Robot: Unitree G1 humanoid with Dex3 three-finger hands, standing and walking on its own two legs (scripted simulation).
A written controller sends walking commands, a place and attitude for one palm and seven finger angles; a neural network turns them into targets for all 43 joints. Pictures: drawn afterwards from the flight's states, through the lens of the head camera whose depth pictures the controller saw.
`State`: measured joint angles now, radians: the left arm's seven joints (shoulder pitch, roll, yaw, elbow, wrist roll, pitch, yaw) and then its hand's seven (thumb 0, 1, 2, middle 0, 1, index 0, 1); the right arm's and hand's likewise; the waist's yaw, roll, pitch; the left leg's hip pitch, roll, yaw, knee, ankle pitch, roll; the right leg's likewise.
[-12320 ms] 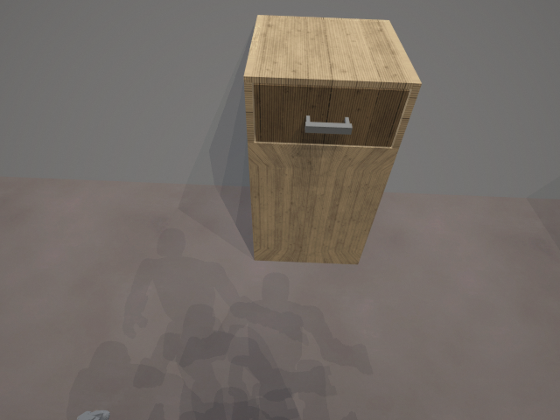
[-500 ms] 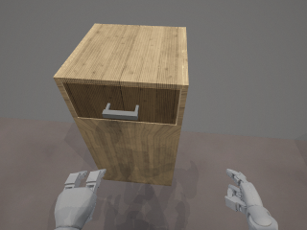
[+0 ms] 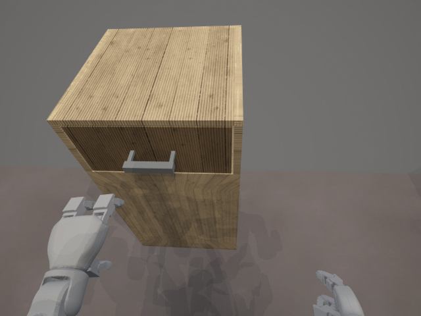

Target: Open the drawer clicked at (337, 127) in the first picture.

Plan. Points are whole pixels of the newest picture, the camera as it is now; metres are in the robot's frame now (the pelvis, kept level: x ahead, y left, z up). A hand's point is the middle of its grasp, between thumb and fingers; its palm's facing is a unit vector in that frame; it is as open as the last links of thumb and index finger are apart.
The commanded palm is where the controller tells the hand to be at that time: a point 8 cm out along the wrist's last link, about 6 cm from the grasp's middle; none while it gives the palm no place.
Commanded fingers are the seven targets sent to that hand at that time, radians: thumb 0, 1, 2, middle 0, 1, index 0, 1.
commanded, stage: raise the hand with hooked fingers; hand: left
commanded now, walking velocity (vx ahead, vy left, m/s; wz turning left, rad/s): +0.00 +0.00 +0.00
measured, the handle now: (150, 160) +0.46 +0.21 -0.02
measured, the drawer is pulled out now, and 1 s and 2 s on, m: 0.00 0.00 0.00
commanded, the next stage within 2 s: move the hooked fingers above the handle in 0.92 s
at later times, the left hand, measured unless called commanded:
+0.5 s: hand (76, 193) +0.29 +0.28 +0.09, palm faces +0.06 -0.09 -0.99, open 13.8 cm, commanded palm +0.27 +0.28 +0.15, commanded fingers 0.00 -0.50 0.30 -0.30 -1.20 -0.30 -1.20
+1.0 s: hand (56, 197) +0.28 +0.31 +0.09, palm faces +0.05 -0.08 -1.00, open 13.8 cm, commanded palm +0.25 +0.31 +0.15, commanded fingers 0.00 -0.50 0.30 -0.30 -1.20 -0.30 -1.20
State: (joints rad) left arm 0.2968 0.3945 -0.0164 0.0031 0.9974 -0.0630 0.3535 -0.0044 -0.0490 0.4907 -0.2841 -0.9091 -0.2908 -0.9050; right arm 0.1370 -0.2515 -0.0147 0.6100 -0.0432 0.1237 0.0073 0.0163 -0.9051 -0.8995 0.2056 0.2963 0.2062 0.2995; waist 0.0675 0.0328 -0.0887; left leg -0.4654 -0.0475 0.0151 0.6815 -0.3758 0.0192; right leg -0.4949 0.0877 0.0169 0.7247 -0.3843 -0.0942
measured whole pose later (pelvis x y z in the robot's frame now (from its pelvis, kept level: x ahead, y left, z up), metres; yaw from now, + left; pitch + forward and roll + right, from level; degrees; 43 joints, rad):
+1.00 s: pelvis -0.02 +0.06 +0.02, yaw +2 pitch +4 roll -1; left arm -0.08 0.48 -0.06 0.09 0.94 0.00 0.12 -0.01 -0.49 0.30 -0.31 -1.20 -0.32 -1.20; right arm 0.18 -0.25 -0.01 0.62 0.02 0.16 0.00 0.02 -0.91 -0.90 0.20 0.30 0.20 0.30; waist 0.08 0.07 -0.02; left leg -0.31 -0.11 0.00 0.52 -0.27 0.09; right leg -0.31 0.03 0.01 0.53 -0.28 -0.01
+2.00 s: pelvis +0.00 +0.02 +0.01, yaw +1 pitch +9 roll +1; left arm -0.31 0.41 -0.12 0.45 1.00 -0.02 0.21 -0.01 -0.49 0.30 -0.31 -1.20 -0.32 -1.20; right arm 0.20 -0.25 -0.04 0.63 0.03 0.15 -0.04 0.01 -0.91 -0.90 0.20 0.30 0.20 0.30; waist 0.03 0.04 -0.10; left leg -0.44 -0.07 0.00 0.62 -0.34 0.05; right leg -0.46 0.07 0.01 0.64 -0.35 -0.07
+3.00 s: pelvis -0.01 +0.03 +0.00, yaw +0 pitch +12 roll +0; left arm -0.60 0.31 -0.17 0.85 1.06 0.05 0.33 0.00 -0.49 0.30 -0.33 -1.22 -0.32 -1.20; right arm 0.27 -0.23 -0.04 0.65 0.03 0.16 -0.03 0.01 -0.91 -0.90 0.20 0.30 0.20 0.30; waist -0.04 0.04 -0.13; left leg -0.53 -0.07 0.02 0.67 -0.34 0.06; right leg -0.55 0.07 0.03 0.68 -0.34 -0.05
